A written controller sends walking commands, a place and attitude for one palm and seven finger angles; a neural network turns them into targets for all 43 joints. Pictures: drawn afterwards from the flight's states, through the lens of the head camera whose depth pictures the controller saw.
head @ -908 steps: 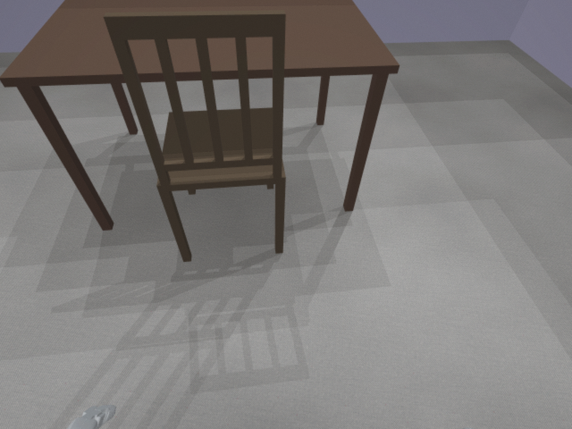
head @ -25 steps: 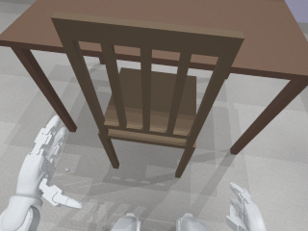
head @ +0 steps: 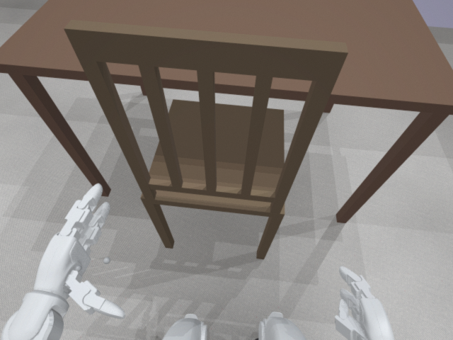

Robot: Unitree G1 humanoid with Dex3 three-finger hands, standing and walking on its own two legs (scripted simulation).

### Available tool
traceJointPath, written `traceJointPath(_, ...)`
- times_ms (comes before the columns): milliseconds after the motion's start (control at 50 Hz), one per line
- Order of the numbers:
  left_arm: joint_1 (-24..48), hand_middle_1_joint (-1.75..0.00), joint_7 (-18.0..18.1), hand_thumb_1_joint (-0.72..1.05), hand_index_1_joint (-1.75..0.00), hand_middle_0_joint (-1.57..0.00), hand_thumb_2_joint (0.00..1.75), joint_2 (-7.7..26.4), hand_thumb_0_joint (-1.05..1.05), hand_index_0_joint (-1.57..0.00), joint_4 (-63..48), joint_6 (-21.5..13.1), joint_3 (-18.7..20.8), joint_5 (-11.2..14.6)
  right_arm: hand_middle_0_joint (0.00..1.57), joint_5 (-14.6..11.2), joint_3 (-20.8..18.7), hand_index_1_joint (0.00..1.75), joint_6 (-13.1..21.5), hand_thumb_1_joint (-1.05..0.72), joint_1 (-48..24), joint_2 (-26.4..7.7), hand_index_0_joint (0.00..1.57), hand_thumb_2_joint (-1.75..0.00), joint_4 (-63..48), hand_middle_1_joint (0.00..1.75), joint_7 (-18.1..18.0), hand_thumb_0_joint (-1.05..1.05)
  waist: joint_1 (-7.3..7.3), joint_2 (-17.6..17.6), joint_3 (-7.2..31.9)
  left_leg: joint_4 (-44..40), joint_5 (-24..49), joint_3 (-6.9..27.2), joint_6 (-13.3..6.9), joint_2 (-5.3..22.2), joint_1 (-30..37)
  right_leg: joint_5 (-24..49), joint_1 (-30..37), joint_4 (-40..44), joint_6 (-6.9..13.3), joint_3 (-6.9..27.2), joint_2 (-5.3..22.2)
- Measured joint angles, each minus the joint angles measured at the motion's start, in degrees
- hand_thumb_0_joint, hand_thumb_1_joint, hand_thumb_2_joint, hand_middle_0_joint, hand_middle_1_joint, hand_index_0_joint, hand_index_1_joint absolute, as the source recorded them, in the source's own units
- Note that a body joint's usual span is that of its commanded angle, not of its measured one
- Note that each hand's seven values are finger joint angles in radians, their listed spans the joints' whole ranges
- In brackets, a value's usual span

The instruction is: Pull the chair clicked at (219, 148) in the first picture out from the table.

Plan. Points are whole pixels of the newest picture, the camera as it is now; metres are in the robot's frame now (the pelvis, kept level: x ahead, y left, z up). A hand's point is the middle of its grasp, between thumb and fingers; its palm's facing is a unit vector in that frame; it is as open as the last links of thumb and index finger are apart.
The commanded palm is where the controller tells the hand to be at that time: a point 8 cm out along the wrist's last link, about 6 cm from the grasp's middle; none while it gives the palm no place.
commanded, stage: aim the fingers beside a spindle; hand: left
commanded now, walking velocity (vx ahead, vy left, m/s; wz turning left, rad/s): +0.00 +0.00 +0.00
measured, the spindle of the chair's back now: (209, 143) +0.49 +0.06 +0.02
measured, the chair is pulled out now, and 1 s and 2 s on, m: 0.00 0.00 0.00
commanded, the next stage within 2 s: none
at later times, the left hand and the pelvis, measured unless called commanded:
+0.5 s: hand (121, 235) +0.28 +0.19 +0.03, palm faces -0.06 -1.00 -0.06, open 16.9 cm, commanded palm +0.26 +0.24 +0.02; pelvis -0.01 +0.00 -0.01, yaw +0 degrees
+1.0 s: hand (142, 220) +0.32 +0.17 +0.00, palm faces -0.11 -0.99 -0.03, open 16.9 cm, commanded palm +0.31 +0.23 +0.00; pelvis -0.01 +0.00 -0.02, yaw +0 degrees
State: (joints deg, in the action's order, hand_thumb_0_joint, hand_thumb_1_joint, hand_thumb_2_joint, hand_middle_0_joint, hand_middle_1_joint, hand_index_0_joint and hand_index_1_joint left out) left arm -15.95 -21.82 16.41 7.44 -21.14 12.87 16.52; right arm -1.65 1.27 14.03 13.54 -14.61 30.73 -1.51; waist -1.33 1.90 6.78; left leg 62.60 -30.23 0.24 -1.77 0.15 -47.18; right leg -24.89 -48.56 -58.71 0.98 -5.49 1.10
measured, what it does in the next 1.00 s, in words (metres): stands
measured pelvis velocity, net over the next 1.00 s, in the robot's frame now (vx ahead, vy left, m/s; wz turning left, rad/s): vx -0.01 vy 0.00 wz -0.01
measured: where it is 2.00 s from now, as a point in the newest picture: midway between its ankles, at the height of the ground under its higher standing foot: outside the picture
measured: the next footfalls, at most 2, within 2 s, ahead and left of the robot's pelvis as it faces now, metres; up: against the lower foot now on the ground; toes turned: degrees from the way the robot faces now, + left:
none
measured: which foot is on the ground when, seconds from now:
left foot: down 0.00-1.00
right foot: down 0.00-1.00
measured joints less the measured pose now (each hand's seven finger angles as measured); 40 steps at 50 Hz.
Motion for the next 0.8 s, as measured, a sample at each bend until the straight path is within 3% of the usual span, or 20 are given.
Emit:
traceJointPath(120,0.7,-0.09,1.7,-0.50,-0.09,-0.06,0.30,-0.6,-0.02,-0.06,-0.9,-3.6,1.3,0.9,0.20,0.3,0.1,0.30,0.6,-0.90,0.1,0.3,0.20,-0.90,0.5,0.30,0.1,0.01,0.34,-0.3,0.5,0.3,0.0,0.4,0.2,-0.1,-0.1,-0.2,0.1,-0.3,0.2,-0.4,0.1)
traceJointPath(320,5.7,-0.08,1.3,-0.50,-0.08,-0.06,0.30,-1.5,-0.02,-0.06,2.7,-1.1,-2.9,-1.6,0.20,0.4,0.3,0.30,0.7,-0.90,-0.6,-0.6,0.20,-0.90,0.5,0.30,-0.2,0.01,-0.08,-0.1,-0.1,2.2,-0.3,0.3,0.1,-0.2,-2.7,-0.5,-2.6,-2.3,0.2,-0.3,0.3)
traceJointPath(460,9.7,-0.09,4.3,-0.50,-0.09,-0.06,0.30,-1.2,-0.02,-0.06,4.3,-3.5,-0.7,-1.6,0.20,0.8,0.2,0.30,-0.3,-0.90,0.2,-0.1,0.20,-0.90,1.2,0.30,0.4,0.01,-0.60,-0.5,0.3,2.7,-0.4,-0.1,0.3,-0.2,-3.9,-0.7,-4.2,-3.2,0.3,0.1,0.3)
traceJointPath(600,11.9,-0.08,2.0,-0.50,-0.08,-0.06,0.30,-0.6,-0.01,-0.06,9.6,-1.2,-0.4,-1.4,0.20,0.3,0.2,0.30,-1.3,-0.90,0.5,-0.7,0.20,-0.90,1.4,0.30,0.3,0.01,-0.68,-0.1,0.4,3.2,-0.6,-0.3,0.2,0.0,-5.2,-0.8,-5.6,-3.8,0.3,0.3,0.2)
traceJointPath(740,14.0,-0.09,2.7,-0.50,-0.09,-0.06,0.30,-1.6,-0.02,-0.06,8.9,-4.8,-0.7,-1.3,0.20,0.8,-0.3,0.30,-0.5,-0.91,0.3,-0.7,0.20,-0.90,2.3,0.30,0.4,0.01,-0.59,-0.2,0.6,4.2,-1.0,-0.2,0.2,-0.1,-6.5,-1.1,-6.8,-4.7,0.3,0.3,0.3)
traceJointPath(800,16.8,-0.09,2.9,-0.50,-0.09,-0.06,0.30,-1.6,-0.01,-0.06,11.6,-4.7,-0.7,-1.7,0.20,0.7,-0.2,0.30,-0.9,-0.91,-0.1,-0.8,0.20,-0.90,2.4,0.30,0.5,0.01,-0.56,-0.3,0.9,4.9,-1.2,-0.2,0.1,-0.2,-7.5,-1.4,-7.9,-5.5,0.3,0.3,0.4)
